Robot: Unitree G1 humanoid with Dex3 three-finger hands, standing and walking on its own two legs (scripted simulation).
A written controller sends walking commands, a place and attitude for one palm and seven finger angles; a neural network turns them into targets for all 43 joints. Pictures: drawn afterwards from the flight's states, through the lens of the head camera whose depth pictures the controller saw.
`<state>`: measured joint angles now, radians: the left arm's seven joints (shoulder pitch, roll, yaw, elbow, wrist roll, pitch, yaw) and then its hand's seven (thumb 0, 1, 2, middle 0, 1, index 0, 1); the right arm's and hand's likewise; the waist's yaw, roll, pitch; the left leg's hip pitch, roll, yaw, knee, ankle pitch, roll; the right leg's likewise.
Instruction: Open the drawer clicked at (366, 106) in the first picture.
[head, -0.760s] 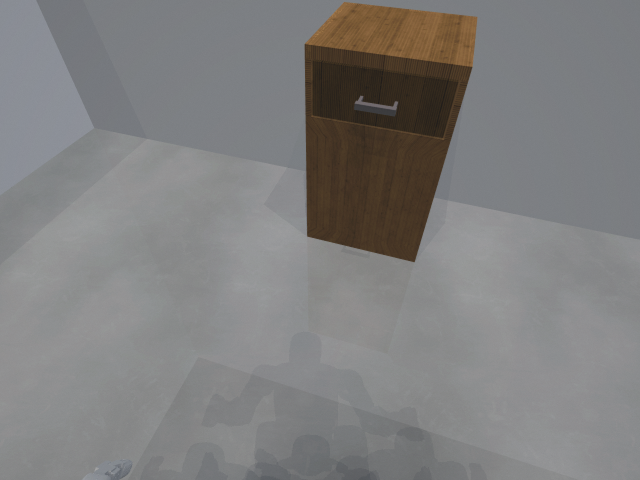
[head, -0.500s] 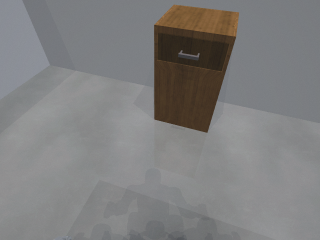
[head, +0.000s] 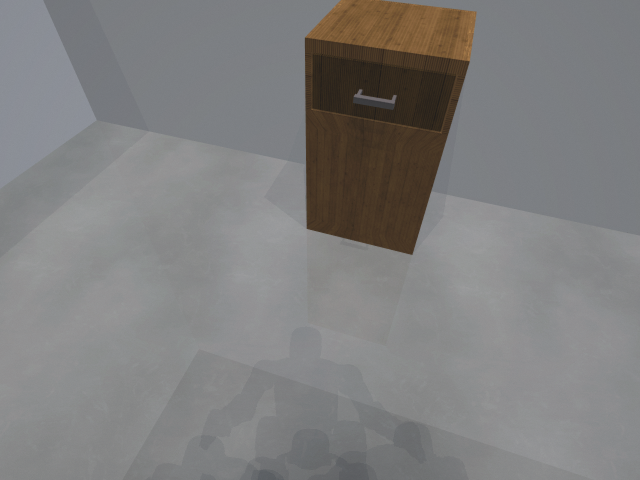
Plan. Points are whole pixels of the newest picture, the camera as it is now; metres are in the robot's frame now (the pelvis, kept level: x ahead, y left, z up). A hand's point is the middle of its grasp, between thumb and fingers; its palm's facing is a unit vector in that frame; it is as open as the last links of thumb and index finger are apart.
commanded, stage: stand and wait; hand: left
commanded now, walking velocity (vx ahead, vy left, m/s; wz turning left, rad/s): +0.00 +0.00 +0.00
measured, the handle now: (375, 98) +1.18 -0.11 -0.09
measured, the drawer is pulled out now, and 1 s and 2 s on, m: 0.00 0.00 0.00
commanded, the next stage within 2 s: look at it before walking up in 0.06 s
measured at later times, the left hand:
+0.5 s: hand out of the picture +0.09 +0.24 -0.15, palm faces -0.04 -0.94 -0.34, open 7.4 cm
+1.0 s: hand out of the picture +0.07 +0.21 -0.17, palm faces -0.06 -0.96 -0.26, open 7.4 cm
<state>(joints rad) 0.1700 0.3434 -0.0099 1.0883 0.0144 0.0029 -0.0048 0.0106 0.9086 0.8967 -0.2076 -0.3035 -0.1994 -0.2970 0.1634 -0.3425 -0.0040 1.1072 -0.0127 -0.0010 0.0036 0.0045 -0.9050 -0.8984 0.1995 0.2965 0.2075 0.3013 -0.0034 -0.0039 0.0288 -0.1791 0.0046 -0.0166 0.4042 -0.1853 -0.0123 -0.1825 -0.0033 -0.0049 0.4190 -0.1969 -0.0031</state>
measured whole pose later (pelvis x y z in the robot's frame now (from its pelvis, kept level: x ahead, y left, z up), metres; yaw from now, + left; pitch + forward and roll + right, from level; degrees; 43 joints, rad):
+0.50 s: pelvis +0.01 +0.00 +0.00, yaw +0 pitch -2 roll +0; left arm 0.14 0.34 -0.01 1.08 0.01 -0.01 0.00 0.01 0.91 0.90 -0.21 -0.30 -0.20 -0.30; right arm 0.12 -0.34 0.00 1.10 -0.01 -0.01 0.00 0.00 -0.90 -0.90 0.20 0.30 0.21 0.30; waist 0.00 0.00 0.03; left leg -0.15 0.01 -0.01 0.38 -0.19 -0.01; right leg -0.16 0.00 0.00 0.40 -0.20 0.00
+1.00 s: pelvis +0.05 +0.00 -0.01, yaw -4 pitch -1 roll +0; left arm 0.27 0.27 0.00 1.08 0.02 0.02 -0.02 0.01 0.91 0.90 -0.20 -0.30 -0.20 -0.30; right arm 0.21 -0.27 0.00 1.10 -0.03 0.00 0.00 0.00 -0.91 -0.90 0.20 0.30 0.21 0.30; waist 0.01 -0.01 -0.03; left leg -0.16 0.03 0.04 0.48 -0.33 -0.01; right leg -0.19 0.03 0.05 0.50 -0.32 -0.02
